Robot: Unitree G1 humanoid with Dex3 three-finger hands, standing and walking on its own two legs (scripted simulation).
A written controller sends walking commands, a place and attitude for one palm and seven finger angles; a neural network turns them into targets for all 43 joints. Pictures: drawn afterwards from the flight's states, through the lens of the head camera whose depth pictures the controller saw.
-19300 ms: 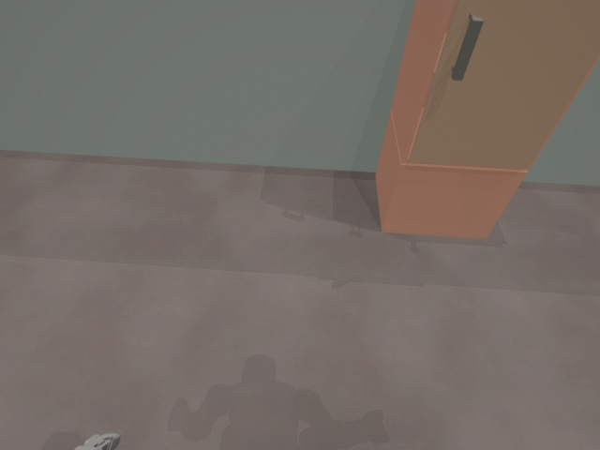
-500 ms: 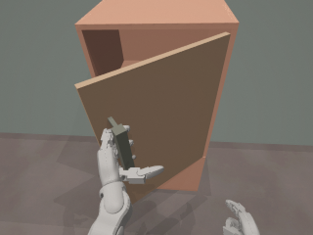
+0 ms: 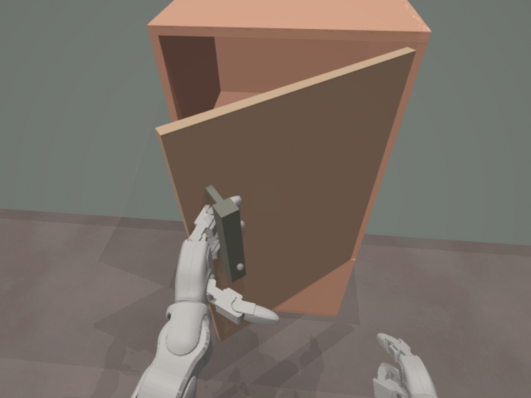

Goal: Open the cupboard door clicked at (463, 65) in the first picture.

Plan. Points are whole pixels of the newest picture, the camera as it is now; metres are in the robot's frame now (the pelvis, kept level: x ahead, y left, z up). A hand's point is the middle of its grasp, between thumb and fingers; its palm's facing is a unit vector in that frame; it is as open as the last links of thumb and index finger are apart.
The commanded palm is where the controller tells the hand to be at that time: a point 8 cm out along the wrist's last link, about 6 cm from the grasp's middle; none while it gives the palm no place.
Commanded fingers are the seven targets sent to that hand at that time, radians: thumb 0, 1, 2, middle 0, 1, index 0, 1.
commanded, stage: slide the hand sideways off the handle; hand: left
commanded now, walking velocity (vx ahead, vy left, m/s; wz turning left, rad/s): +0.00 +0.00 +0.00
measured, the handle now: (224, 234) +0.32 +0.09 +0.10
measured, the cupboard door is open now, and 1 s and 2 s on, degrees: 39 40 40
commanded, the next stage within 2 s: draw the hand back to the body in 1.08 s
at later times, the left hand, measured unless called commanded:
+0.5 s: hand (234, 284) +0.24 +0.06 +0.10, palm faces -0.12 -0.99 +0.01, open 16.0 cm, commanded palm +0.21 +0.14 +0.10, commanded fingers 0.00 -0.50 0.30 -0.15 -0.30 -0.15 -0.30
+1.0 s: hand (179, 313) +0.20 +0.13 +0.09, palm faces -0.02 -1.00 -0.05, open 16.2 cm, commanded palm +0.18 +0.19 +0.10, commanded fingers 0.00 -0.50 0.30 -0.15 -0.30 -0.15 -0.30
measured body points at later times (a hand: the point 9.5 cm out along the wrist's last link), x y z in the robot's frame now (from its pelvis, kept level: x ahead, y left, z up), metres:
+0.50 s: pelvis +0.00 +0.00 +0.00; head +0.00 -0.01 +0.45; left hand +0.24 +0.12 +0.10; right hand +0.17 -0.22 -0.08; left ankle +0.07 +0.14 -0.71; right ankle -0.04 -0.12 -0.71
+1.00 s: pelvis +0.02 -0.02 -0.01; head +0.02 -0.04 +0.44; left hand +0.20 +0.18 +0.10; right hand +0.20 -0.25 -0.08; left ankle +0.07 +0.14 -0.71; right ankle -0.04 -0.12 -0.71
